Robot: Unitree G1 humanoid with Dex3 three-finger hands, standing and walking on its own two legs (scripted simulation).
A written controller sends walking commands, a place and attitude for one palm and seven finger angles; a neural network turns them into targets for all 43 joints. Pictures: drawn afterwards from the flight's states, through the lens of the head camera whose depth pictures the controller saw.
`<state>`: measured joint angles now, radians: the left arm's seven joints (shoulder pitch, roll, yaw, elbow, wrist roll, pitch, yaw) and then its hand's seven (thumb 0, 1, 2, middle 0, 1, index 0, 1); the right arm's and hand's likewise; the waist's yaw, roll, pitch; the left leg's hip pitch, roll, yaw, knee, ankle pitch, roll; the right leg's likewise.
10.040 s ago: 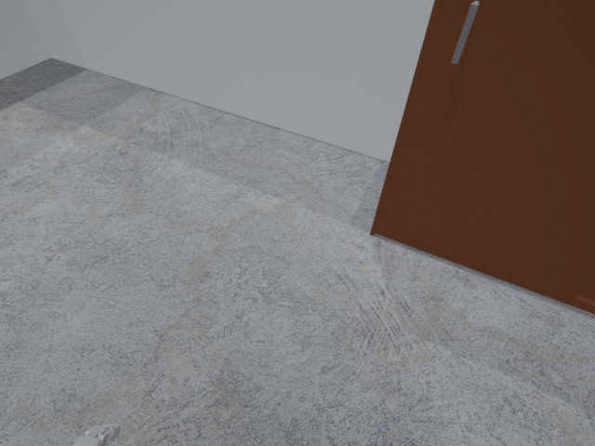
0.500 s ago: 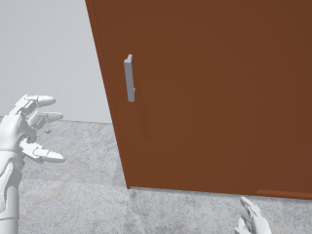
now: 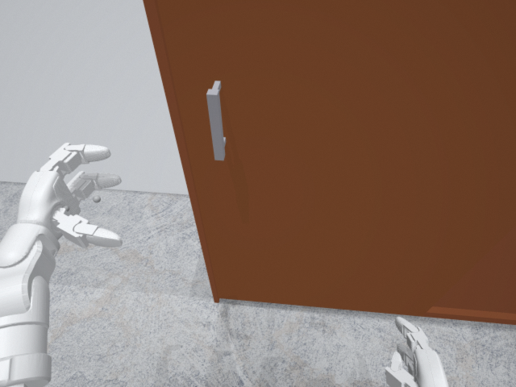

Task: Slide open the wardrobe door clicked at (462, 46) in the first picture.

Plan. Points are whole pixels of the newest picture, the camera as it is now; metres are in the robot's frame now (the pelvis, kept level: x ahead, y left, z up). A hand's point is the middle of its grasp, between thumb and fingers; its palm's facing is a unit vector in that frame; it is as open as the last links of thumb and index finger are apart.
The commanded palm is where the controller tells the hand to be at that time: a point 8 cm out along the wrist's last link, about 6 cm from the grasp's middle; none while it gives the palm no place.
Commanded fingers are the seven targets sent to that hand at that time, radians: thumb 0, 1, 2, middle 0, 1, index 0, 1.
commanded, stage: move the hooked fingers beside the handle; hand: left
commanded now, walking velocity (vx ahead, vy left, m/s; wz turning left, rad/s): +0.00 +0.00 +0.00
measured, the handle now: (218, 121) +0.53 +0.14 +0.14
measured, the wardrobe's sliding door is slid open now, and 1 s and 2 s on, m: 0.00 0.00 0.00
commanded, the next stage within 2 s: none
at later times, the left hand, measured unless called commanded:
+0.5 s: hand (131, 174) +0.36 +0.23 +0.15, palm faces +0.09 -1.00 -0.03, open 14.0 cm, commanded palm +0.34 +0.28 +0.15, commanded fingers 0.00 -0.50 0.30 -0.30 -1.20 -0.30 -1.20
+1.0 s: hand (167, 156) +0.41 +0.20 +0.14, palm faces +0.06 -1.00 -0.03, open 14.0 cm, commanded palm +0.39 +0.25 +0.15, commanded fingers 0.00 -0.50 0.30 -0.30 -1.20 -0.30 -1.20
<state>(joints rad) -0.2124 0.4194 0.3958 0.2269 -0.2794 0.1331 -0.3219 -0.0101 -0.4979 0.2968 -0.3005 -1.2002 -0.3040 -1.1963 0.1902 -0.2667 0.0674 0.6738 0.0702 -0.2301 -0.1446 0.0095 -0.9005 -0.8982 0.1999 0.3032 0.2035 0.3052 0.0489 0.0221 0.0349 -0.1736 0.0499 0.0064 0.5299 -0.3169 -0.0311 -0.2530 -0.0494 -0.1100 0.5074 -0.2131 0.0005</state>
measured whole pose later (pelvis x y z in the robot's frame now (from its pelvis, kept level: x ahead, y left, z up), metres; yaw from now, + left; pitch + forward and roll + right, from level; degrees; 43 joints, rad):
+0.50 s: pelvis +0.01 +0.00 +0.00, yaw -1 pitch +0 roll +0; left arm -0.29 0.36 0.34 0.25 -0.24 0.10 -0.25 -0.01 -0.50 0.30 -0.30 -1.20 -0.30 -1.20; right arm 0.23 -0.26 0.04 0.68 0.07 -0.19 -0.13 0.01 -0.90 -0.90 0.20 0.30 0.20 0.30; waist 0.03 0.02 0.01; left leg -0.18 0.05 0.02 0.52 -0.33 -0.03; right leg -0.27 -0.05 -0.09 0.52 -0.23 0.00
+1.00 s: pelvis +0.01 +0.00 +0.00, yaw -1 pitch +2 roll +0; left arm -0.51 0.35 0.28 0.50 -0.19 0.09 -0.17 -0.01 -0.49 0.30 -0.30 -1.20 -0.30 -1.20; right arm 0.26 -0.27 0.02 0.70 0.06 -0.13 -0.12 0.01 -0.90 -0.90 0.20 0.30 0.20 0.30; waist -0.01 0.02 0.00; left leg -0.23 0.05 0.03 0.53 -0.33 -0.03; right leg -0.32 -0.05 -0.08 0.52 -0.22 0.01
